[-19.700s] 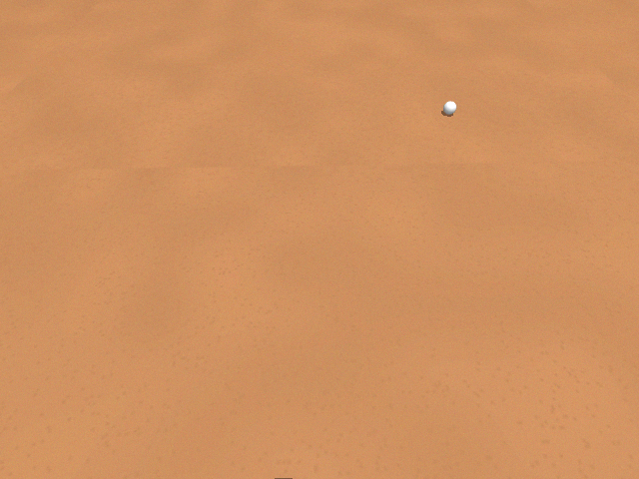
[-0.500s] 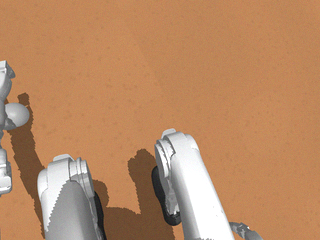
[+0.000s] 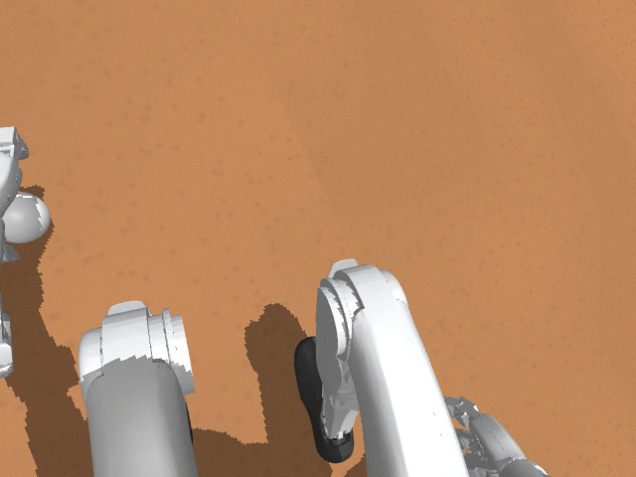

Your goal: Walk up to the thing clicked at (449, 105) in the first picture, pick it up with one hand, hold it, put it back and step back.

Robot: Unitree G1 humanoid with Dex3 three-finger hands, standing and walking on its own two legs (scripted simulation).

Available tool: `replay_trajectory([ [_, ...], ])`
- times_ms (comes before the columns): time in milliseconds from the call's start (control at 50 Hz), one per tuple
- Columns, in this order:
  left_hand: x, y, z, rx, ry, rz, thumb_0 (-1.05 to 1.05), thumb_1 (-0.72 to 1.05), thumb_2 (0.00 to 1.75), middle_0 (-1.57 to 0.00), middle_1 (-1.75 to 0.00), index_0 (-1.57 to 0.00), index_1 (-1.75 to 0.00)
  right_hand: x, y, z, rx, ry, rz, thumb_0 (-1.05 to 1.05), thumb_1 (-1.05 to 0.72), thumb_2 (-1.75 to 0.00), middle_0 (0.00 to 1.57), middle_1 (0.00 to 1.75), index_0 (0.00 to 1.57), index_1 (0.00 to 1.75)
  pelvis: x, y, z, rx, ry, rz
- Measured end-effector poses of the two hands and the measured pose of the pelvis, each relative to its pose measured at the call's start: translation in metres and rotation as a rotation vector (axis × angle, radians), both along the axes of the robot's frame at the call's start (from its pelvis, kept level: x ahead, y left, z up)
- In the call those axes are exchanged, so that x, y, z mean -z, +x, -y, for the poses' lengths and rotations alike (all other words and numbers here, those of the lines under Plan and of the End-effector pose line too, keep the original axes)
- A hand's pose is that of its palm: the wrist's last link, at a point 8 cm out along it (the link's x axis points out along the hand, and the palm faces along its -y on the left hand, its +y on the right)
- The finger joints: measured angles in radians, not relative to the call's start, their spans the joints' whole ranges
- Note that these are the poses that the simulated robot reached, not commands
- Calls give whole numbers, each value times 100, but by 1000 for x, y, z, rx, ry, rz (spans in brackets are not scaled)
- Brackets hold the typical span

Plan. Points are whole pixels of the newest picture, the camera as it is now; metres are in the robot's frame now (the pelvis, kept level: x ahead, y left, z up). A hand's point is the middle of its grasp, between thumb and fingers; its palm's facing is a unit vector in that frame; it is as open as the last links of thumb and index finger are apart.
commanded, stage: rest palm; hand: left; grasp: from above
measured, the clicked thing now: (19, 217) +0.46 +0.31 -0.28
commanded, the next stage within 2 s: close in 1.00 s
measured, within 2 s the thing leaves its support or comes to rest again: neither
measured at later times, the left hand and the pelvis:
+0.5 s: hand (13, 219) +0.45 +0.30 -0.23, palm faces -0.47 -0.12 -0.87, open 14.1 cm; pelvis +0.01 +0.00 -0.01, yaw -2 degrees
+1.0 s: hand (17, 221) +0.45 +0.30 -0.26, palm faces -0.45 -0.14 -0.88, open 13.9 cm; pelvis +0.00 +0.00 -0.02, yaw -4 degrees
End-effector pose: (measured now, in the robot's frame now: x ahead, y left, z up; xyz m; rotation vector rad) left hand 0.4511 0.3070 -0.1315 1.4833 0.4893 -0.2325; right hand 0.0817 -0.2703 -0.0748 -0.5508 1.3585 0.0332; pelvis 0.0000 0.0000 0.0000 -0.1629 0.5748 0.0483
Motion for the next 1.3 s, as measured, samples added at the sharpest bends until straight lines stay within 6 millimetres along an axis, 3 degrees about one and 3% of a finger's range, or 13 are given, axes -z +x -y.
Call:
replay_trajectory([
  [200,25,9,7,-25,-4,-31,0,-50,97,-8,-104,-9,-103,3,-45,-7,45,34,-119,0,-90,-90,20,30,20,30,6,3,1,15,-6,3],
  [320,34,8,5,-24,-7,-38,0,-51,98,-8,-103,-9,-102,3,-59,-9,46,46,-175,0,-90,-90,20,30,20,30,8,4,2,21,-9,7],
  [740,56,5,-1,-28,-24,-14,0,-50,102,-10,-103,-9,-103,-6,-31,-4,-91,14,-128,0,-90,-90,20,30,20,30,15,5,-1,35,-41,45],
  [1140,69,6,0,-51,-31,-33,0,-49,100,-10,-105,-10,-105,-10,-48,-15,-96,59,-163,0,-90,-91,20,30,20,30,16,3,-4,42,-58,64],
  [1300,72,6,2,-37,-29,-31,0,-39,95,-15,-105,-16,-104,-11,-51,-13,-112,59,-169,0,-90,-90,20,30,20,30,17,2,-3,48,-60,75],
])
